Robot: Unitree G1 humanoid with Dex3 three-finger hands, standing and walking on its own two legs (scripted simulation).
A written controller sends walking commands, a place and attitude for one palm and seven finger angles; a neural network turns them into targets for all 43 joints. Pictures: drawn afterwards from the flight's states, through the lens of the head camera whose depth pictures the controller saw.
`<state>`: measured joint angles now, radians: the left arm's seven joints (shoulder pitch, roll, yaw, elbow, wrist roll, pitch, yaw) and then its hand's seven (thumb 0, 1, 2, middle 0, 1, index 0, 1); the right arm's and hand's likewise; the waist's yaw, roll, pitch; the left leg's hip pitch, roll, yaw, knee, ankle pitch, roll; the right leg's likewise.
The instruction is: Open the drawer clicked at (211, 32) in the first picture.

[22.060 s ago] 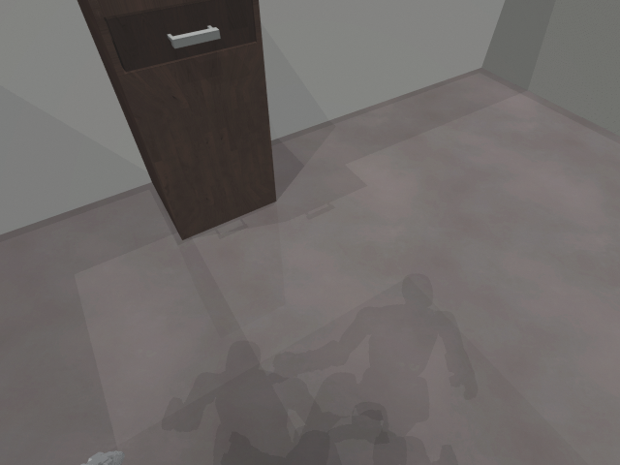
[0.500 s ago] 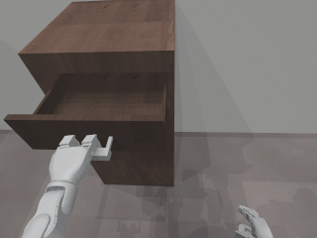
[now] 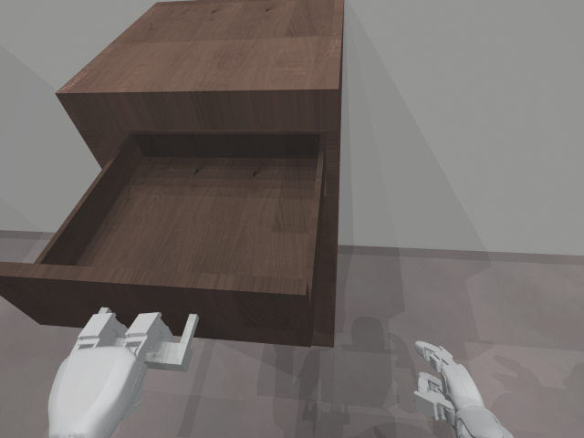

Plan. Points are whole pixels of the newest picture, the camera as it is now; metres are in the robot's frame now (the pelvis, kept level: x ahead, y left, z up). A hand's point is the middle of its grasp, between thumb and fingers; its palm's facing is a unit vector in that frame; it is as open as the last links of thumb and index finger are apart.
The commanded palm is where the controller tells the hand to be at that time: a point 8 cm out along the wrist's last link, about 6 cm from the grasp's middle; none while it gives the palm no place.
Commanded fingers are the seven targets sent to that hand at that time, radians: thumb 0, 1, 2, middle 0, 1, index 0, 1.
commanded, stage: pull the drawer open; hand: left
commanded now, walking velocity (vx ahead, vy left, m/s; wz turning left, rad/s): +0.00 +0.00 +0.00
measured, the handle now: (140, 335) +0.22 +0.22 +0.07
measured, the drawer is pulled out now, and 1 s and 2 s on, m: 0.30 0.30 0.30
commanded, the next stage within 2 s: open the thumb to release the handle in 0.12 s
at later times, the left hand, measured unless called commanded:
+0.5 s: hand (123, 385) +0.17 +0.23 +0.05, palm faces +0.05 -0.09 -0.99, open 7.6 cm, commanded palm +0.14 +0.22 +0.11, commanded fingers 0.00 -0.15 0.45 -0.32 -1.24 -0.32 -1.24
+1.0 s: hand (130, 384) +0.17 +0.22 +0.05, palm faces +0.07 -0.11 -0.99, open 13.7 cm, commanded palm +0.15 +0.22 +0.10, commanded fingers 0.00 -0.50 0.30 -0.30 -1.20 -0.30 -1.20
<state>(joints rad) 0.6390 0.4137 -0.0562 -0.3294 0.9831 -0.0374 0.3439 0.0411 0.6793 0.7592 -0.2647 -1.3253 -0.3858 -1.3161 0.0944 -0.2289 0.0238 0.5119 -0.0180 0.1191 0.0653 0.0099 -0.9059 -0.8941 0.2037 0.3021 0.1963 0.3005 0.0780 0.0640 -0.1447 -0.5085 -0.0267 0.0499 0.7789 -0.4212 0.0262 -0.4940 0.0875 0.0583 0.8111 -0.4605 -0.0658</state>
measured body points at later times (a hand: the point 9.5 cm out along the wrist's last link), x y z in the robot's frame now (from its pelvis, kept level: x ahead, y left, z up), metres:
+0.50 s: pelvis -0.02 -0.01 +0.00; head +0.00 -0.05 +0.45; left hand +0.16 +0.23 +0.11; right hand +0.19 -0.23 -0.10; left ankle -0.02 +0.10 -0.71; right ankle -0.04 -0.08 -0.71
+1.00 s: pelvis -0.02 +0.00 +0.00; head -0.01 -0.04 +0.45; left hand +0.16 +0.22 +0.10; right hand +0.20 -0.20 -0.10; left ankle -0.02 +0.10 -0.71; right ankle -0.04 -0.08 -0.71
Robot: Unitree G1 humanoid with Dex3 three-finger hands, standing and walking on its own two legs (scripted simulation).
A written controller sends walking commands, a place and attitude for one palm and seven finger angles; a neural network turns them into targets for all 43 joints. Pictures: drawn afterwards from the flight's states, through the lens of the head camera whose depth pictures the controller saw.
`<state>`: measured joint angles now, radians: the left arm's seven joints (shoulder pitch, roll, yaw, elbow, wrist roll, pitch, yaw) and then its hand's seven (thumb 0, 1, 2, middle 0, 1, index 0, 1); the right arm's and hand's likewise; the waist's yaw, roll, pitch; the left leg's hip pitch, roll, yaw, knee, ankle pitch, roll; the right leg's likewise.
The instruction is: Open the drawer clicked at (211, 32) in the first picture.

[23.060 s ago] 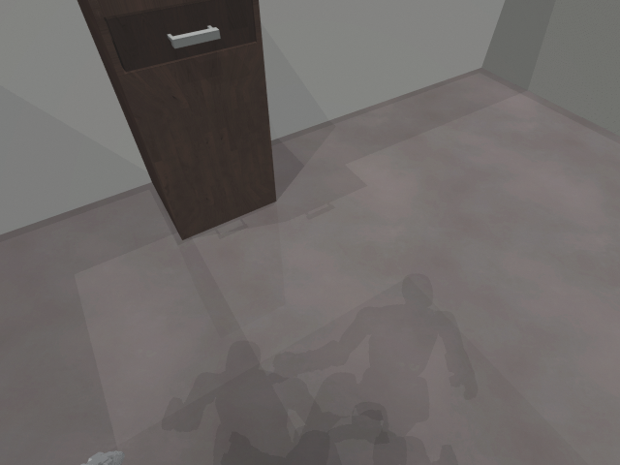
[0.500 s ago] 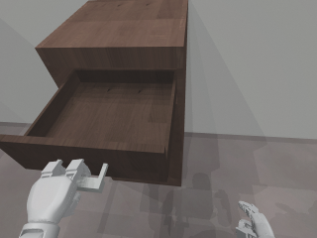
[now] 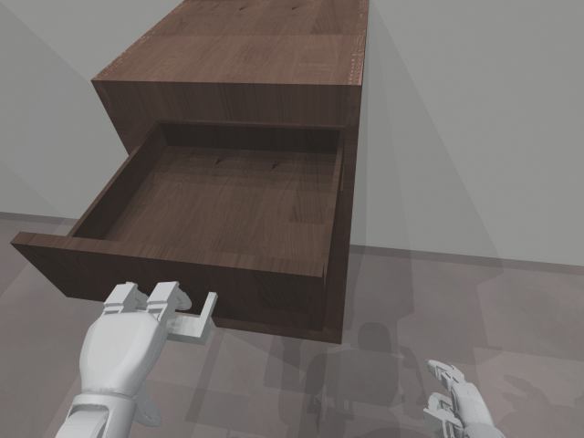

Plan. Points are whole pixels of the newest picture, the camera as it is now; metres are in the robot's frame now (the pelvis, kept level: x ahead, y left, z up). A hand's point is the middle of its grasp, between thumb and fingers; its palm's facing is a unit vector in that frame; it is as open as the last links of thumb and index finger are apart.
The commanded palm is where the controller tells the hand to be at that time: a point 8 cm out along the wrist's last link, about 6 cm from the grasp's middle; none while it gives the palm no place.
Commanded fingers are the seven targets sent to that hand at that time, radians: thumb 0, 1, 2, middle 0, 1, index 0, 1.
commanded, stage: lift the hand off the handle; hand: left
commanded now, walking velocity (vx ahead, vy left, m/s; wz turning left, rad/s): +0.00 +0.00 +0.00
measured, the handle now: (162, 309) +0.25 +0.21 +0.07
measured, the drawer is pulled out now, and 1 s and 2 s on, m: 0.30 0.30 0.30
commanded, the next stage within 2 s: draw the hand back to the body in 1.42 s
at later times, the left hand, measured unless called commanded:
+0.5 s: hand (142, 333) +0.21 +0.21 +0.09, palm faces +0.08 -0.12 -0.99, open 13.4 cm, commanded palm +0.19 +0.21 +0.16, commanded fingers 0.00 -0.50 0.30 -0.30 -1.20 -0.30 -1.20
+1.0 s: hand (115, 288) +0.22 +0.22 +0.17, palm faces +0.15 -0.10 -0.98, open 13.7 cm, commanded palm +0.19 +0.21 +0.23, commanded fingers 0.00 -0.50 0.30 -0.30 -1.20 -0.30 -1.20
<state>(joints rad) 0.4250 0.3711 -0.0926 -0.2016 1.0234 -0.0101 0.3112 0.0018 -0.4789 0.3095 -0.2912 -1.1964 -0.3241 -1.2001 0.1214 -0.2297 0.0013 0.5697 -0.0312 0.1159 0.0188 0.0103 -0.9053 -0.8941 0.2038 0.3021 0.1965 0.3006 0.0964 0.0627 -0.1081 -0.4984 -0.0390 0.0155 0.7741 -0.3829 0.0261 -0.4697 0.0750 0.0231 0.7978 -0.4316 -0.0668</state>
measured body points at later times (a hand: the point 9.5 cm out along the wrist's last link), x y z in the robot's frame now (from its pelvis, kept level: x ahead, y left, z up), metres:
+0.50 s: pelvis +0.00 +0.01 +0.01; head +0.00 -0.04 +0.46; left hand +0.20 +0.22 +0.14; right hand +0.22 -0.20 -0.09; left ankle +0.01 +0.11 -0.71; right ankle -0.02 -0.08 -0.71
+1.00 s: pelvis +0.00 +0.01 +0.03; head -0.02 -0.04 +0.47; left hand +0.21 +0.22 +0.22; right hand +0.24 -0.18 -0.06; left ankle +0.01 +0.11 -0.71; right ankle -0.02 -0.08 -0.71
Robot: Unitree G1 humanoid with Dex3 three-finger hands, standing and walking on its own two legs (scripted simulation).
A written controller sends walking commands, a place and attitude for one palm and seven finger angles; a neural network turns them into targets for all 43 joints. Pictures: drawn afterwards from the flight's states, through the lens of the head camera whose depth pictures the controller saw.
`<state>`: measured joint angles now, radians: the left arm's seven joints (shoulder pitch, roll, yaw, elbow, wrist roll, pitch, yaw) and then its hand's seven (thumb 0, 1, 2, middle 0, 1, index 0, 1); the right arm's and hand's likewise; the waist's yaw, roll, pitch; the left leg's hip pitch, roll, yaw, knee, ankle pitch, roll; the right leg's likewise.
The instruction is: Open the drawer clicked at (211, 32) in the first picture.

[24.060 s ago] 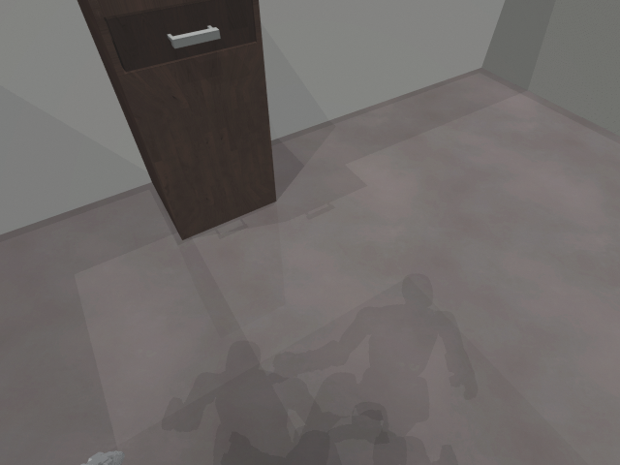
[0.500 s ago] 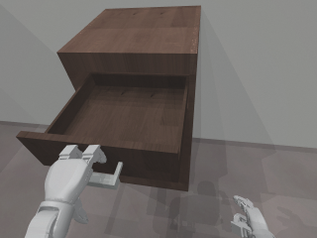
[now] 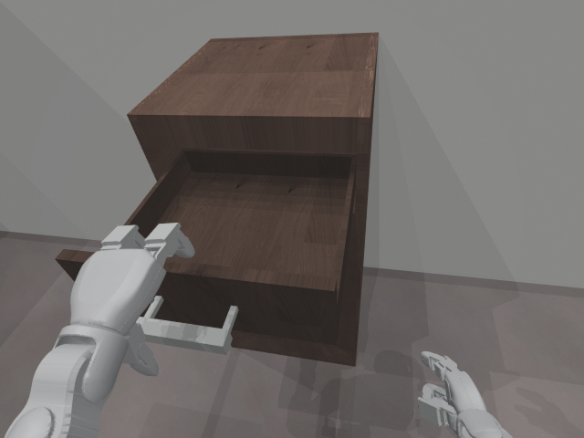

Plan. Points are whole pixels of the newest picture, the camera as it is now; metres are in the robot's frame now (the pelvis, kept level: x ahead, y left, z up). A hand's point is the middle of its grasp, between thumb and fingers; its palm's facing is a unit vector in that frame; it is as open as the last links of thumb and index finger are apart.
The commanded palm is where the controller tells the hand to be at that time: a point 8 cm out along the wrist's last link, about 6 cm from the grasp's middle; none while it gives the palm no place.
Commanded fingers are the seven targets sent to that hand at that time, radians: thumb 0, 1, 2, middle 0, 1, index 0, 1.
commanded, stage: lift the hand off the handle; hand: left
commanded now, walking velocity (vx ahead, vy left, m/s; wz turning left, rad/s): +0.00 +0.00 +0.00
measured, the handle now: (187, 321) +0.25 +0.20 +0.04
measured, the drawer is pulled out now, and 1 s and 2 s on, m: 0.30 0.30 0.30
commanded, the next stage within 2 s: draw the hand back to the body in 0.42 s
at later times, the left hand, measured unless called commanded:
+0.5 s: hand (135, 277) +0.22 +0.21 +0.18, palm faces +0.16 -0.10 -0.98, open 13.8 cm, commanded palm +0.19 +0.20 +0.24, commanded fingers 0.00 -0.50 0.30 -0.30 -1.20 -0.30 -1.20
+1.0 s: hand (116, 293) +0.21 +0.22 +0.17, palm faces +0.11 -0.07 -0.99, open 13.8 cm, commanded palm +0.17 +0.23 +0.24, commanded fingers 0.00 -0.50 0.30 -0.30 -1.20 -0.30 -1.20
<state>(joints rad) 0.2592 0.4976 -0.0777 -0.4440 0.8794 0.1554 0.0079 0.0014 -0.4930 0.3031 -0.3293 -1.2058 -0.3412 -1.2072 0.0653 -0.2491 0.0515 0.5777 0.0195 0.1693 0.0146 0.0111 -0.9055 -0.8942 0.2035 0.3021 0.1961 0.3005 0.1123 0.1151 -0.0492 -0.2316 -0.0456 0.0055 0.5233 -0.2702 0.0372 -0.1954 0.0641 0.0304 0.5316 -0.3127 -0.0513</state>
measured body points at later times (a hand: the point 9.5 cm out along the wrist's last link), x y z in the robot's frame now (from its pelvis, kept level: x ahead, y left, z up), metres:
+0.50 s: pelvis +0.00 +0.00 +0.00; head -0.02 -0.06 +0.45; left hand +0.21 +0.21 +0.23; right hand +0.24 -0.19 -0.08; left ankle +0.01 +0.10 -0.73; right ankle -0.02 -0.09 -0.73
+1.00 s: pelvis +0.00 +0.00 +0.00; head -0.01 -0.05 +0.45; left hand +0.20 +0.23 +0.23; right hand +0.23 -0.20 -0.09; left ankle +0.01 +0.10 -0.73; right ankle -0.02 -0.09 -0.73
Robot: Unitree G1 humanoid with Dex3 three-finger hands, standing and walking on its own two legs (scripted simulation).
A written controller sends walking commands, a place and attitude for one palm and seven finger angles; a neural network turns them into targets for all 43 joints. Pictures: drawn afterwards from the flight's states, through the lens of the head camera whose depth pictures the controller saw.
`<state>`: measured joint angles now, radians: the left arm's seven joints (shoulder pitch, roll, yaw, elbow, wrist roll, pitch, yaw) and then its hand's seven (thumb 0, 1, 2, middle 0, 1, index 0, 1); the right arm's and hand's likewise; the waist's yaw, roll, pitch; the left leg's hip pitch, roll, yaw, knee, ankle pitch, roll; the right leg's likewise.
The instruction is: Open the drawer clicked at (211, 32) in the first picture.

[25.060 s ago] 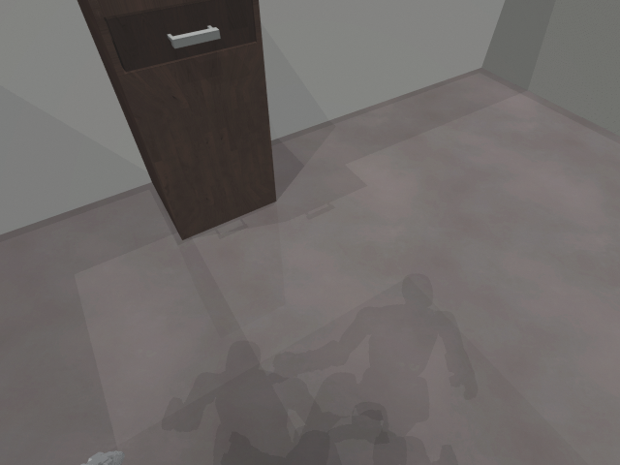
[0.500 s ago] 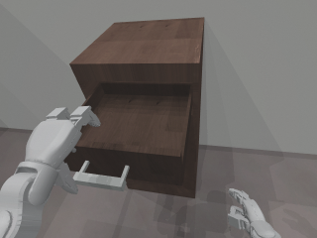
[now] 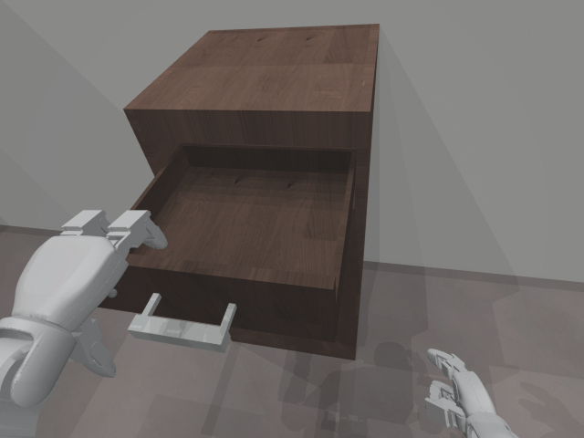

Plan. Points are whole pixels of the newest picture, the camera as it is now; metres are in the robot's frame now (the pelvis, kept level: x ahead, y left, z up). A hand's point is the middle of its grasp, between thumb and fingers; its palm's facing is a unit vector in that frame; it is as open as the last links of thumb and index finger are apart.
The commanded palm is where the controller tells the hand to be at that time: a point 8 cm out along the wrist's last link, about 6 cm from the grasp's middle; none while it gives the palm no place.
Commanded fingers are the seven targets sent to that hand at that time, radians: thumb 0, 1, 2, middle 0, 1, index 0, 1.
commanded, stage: draw the hand back to the body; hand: left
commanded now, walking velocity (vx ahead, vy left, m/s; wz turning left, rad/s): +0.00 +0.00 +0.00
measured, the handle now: (185, 318) +0.26 +0.20 +0.04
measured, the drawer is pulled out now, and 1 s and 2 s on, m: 0.30 0.30 0.30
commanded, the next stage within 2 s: step back with the hand held close in 1.12 s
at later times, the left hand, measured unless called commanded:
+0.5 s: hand (98, 262) +0.22 +0.22 +0.22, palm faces +0.36 -0.87 -0.34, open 12.3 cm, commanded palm +0.16 +0.27 +0.23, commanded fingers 0.00 0.20 0.60 -0.25 -0.75 -0.25 -0.75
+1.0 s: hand (75, 276) +0.20 +0.24 +0.22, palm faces +0.43 -0.81 -0.40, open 8.0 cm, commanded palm +0.15 +0.28 +0.23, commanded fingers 0.00 0.90 0.90 -0.20 -0.30 -0.20 -0.30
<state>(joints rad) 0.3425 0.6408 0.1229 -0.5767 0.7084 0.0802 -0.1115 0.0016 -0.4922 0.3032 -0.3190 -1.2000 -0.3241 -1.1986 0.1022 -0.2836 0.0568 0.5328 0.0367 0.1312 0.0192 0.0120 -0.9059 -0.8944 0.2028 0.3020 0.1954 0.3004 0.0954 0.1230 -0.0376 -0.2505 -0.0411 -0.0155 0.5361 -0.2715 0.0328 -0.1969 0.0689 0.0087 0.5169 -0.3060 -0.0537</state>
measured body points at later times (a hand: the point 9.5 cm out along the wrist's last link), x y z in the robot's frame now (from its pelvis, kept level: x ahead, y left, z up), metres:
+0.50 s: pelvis +0.02 +0.01 +0.00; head +0.01 -0.01 +0.45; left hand +0.19 +0.26 +0.24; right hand +0.20 -0.20 -0.08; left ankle +0.01 +0.10 -0.73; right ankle -0.02 -0.08 -0.73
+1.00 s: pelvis +0.02 +0.00 +0.00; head +0.01 -0.02 +0.45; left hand +0.17 +0.28 +0.24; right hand +0.23 -0.21 -0.08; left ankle +0.01 +0.10 -0.73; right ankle -0.02 -0.08 -0.73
